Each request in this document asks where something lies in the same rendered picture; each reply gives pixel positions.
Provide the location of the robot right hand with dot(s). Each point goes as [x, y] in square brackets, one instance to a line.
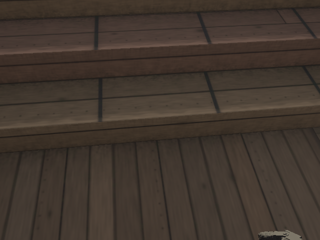
[279, 235]

